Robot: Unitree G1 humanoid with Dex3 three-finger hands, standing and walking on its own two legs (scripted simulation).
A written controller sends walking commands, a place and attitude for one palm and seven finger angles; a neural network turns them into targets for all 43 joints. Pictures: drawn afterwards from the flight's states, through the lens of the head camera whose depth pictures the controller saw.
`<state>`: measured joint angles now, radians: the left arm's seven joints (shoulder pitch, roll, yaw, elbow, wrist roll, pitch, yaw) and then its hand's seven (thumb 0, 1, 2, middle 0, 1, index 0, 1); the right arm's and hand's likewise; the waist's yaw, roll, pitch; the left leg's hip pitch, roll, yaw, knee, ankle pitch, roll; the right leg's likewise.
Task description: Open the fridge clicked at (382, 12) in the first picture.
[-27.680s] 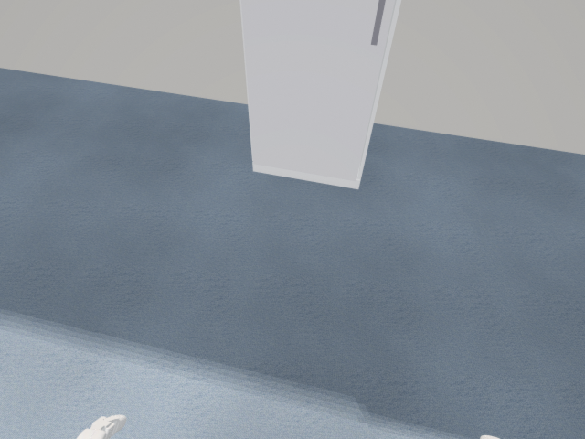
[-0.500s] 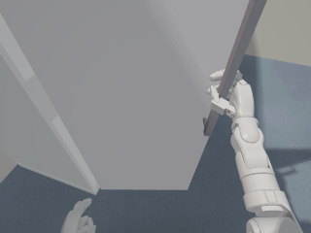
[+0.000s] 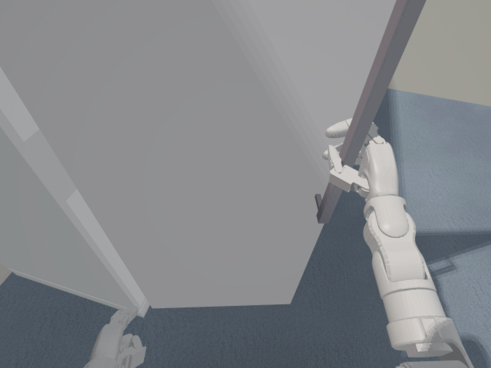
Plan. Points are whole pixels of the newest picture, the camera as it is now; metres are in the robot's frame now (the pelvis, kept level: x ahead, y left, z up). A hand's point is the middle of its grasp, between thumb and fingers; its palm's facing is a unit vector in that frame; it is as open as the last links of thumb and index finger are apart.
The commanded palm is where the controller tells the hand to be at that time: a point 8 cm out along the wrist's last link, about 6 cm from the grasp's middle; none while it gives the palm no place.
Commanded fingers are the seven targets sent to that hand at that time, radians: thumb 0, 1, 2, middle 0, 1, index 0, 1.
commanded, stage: loosen the grip on the handle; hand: right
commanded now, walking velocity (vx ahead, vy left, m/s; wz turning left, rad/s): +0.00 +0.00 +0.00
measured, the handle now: (350, 129) +0.42 -0.12 +0.20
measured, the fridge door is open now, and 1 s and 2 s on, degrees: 71 70 70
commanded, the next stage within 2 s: slip the hand off the handle in 0.56 s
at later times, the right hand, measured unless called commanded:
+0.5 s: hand (346, 170) +0.39 -0.13 +0.14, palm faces +0.01 +0.99 -0.14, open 13.8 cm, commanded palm +0.36 -0.17 +0.16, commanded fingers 0.00 0.55 -0.20 0.25 1.15 0.25 1.15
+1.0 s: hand (392, 175) +0.37 -0.19 +0.15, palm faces +0.03 +0.99 -0.15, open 14.7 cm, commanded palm +0.35 -0.23 +0.15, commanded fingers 0.00 0.55 -0.20 0.25 1.15 0.25 1.15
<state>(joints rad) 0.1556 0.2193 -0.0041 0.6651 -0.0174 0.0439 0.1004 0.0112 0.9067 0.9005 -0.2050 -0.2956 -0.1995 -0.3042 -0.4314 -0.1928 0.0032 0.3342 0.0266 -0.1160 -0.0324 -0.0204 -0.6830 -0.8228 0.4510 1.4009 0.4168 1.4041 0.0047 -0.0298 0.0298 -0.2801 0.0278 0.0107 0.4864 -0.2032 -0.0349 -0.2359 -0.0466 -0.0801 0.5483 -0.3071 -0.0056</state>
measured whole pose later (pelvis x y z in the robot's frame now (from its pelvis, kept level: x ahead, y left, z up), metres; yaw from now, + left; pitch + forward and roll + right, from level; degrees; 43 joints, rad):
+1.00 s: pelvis +0.01 +0.01 -0.01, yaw -2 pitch +3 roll +0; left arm 0.26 0.25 -0.02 0.64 -0.05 -0.11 0.04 0.01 0.91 0.90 -0.20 -0.30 -0.20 -0.30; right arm -0.43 -0.33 -0.19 0.49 0.15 -0.24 0.22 -0.02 0.56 -0.20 0.25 1.15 0.26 1.15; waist -0.01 -0.01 -0.05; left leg -0.37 0.05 0.04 0.58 -0.26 -0.02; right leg -0.32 -0.03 -0.05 0.60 -0.33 0.00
